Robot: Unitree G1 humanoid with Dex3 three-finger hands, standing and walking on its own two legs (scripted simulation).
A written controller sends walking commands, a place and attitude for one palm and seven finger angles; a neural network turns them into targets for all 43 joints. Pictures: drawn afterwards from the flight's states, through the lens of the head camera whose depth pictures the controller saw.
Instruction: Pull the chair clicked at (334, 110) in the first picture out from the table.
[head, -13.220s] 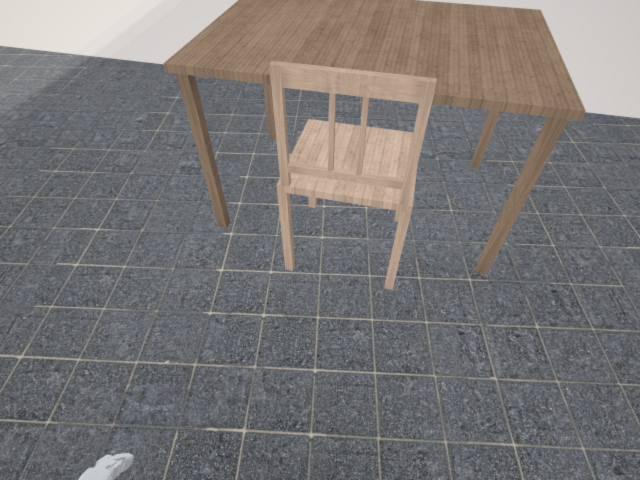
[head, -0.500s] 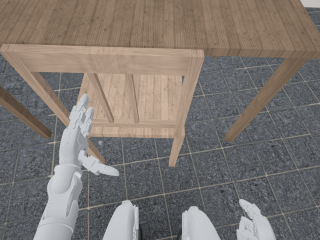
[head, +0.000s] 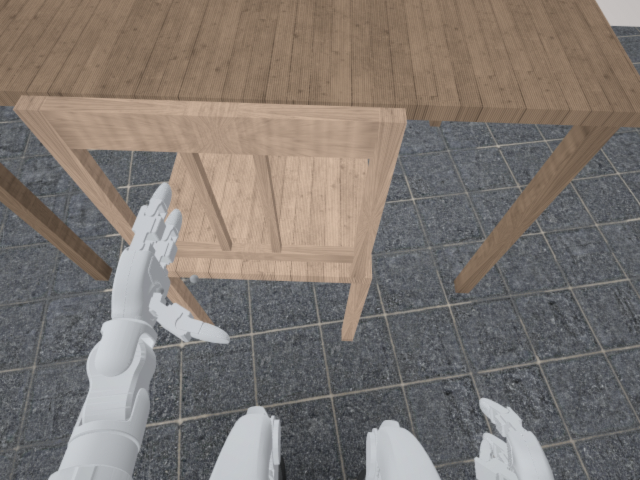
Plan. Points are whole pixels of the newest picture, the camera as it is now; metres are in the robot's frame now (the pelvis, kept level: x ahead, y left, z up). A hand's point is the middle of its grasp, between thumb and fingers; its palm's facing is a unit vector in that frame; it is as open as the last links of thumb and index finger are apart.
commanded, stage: aim the fingers beside a spindle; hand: left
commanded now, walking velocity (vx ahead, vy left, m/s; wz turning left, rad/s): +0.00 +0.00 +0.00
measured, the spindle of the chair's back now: (210, 206) +0.48 +0.17 -0.01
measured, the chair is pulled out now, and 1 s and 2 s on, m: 0.00 0.00 0.00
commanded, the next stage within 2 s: none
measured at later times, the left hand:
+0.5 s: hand (206, 304) +0.32 +0.15 +0.02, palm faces -0.08 -1.00 +0.00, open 16.9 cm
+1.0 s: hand (181, 279) +0.34 +0.17 +0.04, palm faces +0.01 -1.00 -0.06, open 16.9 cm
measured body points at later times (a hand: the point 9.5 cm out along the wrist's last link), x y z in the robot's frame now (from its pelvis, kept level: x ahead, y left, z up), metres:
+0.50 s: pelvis +0.00 +0.01 +0.00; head +0.12 +0.01 +0.44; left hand +0.32 +0.20 +0.02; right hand +0.15 -0.25 -0.10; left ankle +0.04 +0.12 -0.63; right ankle +0.00 -0.11 -0.63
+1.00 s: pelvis +0.00 +0.01 +0.00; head +0.10 +0.01 +0.44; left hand +0.34 +0.23 +0.04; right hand +0.15 -0.24 -0.11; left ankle +0.04 +0.12 -0.63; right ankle +0.00 -0.11 -0.63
